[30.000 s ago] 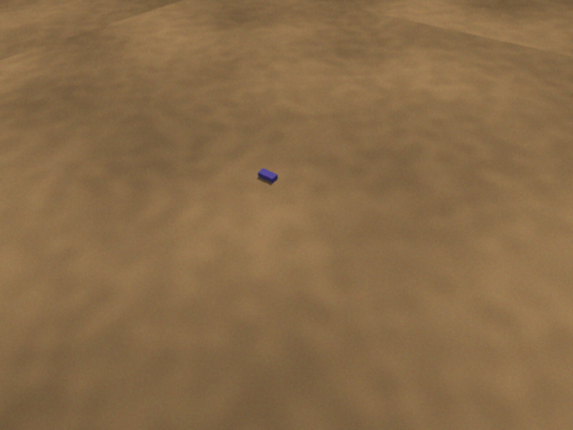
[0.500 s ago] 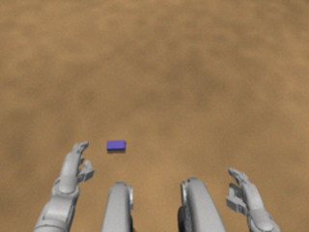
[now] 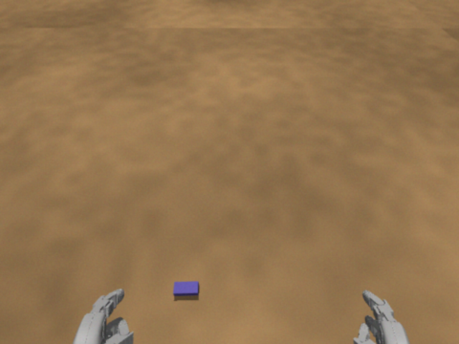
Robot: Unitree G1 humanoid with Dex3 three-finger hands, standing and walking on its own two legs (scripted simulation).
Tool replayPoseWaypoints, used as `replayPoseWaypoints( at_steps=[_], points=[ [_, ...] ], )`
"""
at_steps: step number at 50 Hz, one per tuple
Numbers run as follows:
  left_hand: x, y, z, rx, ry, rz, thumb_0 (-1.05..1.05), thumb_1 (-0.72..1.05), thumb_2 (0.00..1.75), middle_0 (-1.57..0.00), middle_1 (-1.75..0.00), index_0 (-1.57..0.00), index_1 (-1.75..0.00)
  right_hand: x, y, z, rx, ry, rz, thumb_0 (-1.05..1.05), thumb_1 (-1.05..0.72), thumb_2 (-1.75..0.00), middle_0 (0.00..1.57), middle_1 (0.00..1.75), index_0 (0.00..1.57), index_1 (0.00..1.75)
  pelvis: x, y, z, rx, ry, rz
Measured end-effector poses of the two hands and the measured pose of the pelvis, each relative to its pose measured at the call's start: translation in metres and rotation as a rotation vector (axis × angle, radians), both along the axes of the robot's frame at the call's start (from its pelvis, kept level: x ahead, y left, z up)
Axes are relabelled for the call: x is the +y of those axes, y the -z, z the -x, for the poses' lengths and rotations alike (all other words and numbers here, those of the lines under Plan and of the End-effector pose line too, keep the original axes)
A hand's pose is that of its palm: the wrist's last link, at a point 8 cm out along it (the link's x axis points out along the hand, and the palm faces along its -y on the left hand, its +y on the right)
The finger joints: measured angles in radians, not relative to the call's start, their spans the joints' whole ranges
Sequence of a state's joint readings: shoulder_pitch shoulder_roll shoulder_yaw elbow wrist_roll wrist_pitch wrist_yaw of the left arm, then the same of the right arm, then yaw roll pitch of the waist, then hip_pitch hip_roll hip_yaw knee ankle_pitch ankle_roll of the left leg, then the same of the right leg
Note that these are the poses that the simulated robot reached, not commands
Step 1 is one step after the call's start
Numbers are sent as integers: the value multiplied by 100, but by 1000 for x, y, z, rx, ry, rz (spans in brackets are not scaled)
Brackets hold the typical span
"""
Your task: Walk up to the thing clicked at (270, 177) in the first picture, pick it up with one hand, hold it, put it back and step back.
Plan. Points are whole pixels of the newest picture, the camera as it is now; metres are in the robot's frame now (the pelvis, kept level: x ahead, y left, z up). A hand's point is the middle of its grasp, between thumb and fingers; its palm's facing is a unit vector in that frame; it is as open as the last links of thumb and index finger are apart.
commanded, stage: home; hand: left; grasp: from above
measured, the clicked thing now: (186, 288) +0.48 +0.18 -0.69
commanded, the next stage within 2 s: none
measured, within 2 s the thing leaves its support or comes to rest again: neither
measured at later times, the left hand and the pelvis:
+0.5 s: hand out of the picture +0.16 +0.19 -0.04, palm faces +0.08 -0.98 -0.19, open 7.4 cm; pelvis +0.00 +0.00 +0.01, yaw +1 degrees
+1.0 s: hand out of the picture +0.16 +0.18 -0.04, palm faces +0.06 -0.98 -0.19, open 7.4 cm; pelvis +0.00 +0.00 +0.01, yaw +0 degrees
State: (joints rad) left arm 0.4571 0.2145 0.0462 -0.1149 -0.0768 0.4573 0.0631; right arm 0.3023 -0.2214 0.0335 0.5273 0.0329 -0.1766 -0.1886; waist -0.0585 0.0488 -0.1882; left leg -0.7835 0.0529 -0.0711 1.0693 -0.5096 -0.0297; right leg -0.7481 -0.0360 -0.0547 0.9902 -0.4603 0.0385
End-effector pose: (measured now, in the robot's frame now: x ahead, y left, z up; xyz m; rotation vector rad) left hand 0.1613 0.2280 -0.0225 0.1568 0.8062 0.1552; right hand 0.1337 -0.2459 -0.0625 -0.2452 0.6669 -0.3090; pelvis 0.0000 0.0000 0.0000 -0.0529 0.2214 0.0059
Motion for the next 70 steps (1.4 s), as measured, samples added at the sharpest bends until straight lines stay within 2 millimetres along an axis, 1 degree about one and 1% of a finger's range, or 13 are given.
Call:
replayPoseWaypoints(
  at_steps=[3,6,10,13,17,22,30,36,42,53,70],
  points=[
    [3,-10,7,-3,-4,-1,1,90,90,-20,-30,-20,-30,2,-10,-11,-46,-14,2,1,-90,-90,20,30,20,30,1,-5,-3,-18,-3,-1],
    [5,-15,13,-3,-9,1,1,90,90,-20,-30,-20,-30,6,-17,-22,-85,-37,2,1,-90,-90,20,30,20,30,1,-8,-4,-31,-6,-1],
    [7,-13,19,8,-11,7,1,90,90,-20,-30,-20,-30,11,-23,-33,-118,-71,5,1,-90,-90,20,30,20,30,2,-8,-3,-44,-12,-2],
    [7,-11,21,12,-13,15,1,90,90,-20,-30,-20,-30,14,-24,-36,-127,-88,7,1,-90,-90,20,30,20,30,2,-8,-2,-49,-14,-2],
    [7,-9,21,10,-8,17,1,90,90,-20,-30,-20,-30,17,-23,-35,-121,-99,8,1,-90,-90,21,30,20,30,3,-8,0,-53,-13,-1],
    [7,-10,20,3,-2,11,1,90,90,-20,-30,-20,-30,17,-19,-28,-96,-93,5,1,-90,-90,21,30,20,30,3,-8,0,-53,-11,0],
    [7,-11,17,1,6,6,1,90,90,-20,-30,-20,-30,14,-12,-13,-60,-64,2,1,-90,-90,21,30,20,30,4,-8,0,-54,-6,0],
    [6,-12,16,1,12,7,1,90,90,-20,-30,-20,-30,11,-11,-8,-56,-51,6,1,-90,-90,21,30,20,30,4,-8,0,-56,-4,-1],
    [6,-11,16,2,13,10,1,90,90,-20,-30,-20,-30,10,-13,-9,-68,-50,11,1,-90,-90,21,30,20,30,4,-8,1,-59,-2,-1],
    [5,-11,18,7,11,10,1,90,90,-20,-30,-20,-30,10,-16,-17,-88,-61,9,1,-90,-90,21,30,20,30,3,-8,1,-57,-3,-2],
    [5,-11,13,8,14,8,1,90,90,-20,-30,-20,-30,10,-14,-21,-79,-59,10,1,-90,-90,21,30,20,30,3,-8,-4,-52,-3,-1]
  ],
)
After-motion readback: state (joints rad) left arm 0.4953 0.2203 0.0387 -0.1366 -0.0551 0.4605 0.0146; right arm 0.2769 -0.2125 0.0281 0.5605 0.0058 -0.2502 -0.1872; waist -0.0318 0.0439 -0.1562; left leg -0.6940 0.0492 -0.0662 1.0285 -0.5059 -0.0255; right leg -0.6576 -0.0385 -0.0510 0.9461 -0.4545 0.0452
